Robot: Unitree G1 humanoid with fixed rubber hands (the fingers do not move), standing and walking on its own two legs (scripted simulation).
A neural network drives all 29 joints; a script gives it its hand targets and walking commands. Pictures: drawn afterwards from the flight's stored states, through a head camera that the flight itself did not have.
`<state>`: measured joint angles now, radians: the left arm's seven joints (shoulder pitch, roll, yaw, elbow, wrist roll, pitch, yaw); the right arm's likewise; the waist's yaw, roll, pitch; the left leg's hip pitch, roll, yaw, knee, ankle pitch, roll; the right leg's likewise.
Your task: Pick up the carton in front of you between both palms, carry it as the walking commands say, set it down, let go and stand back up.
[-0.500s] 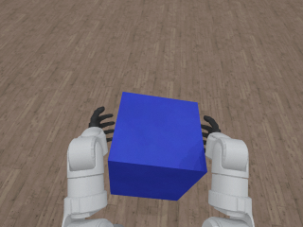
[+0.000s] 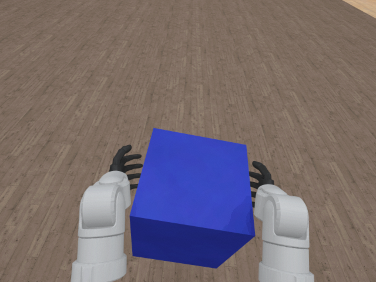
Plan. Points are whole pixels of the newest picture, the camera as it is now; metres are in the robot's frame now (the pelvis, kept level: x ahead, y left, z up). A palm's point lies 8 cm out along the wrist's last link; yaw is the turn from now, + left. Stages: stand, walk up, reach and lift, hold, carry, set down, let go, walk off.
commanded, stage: carry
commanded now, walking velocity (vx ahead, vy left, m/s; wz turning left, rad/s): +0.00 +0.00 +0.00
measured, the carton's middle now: (187, 202) +0.30 +0.00 +0.00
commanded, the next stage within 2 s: hold in 1.38 s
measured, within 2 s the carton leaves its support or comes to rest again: neither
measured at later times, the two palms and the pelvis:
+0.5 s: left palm (130, 175) +0.34 +0.14 +0.05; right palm (254, 186) +0.33 -0.16 +0.04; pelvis +0.06 -0.02 -0.01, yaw +1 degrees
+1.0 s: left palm (128, 179) +0.33 +0.14 +0.04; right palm (254, 189) +0.33 -0.16 +0.04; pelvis +0.03 -0.02 -0.01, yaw +1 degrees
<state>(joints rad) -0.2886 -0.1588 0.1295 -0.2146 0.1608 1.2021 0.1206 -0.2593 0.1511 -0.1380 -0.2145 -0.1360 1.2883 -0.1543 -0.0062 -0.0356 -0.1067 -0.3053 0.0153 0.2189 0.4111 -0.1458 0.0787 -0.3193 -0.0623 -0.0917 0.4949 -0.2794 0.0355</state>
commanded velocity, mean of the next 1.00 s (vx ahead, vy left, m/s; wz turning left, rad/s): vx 0.00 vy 0.00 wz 0.00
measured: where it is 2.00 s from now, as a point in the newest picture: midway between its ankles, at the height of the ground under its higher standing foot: outside the picture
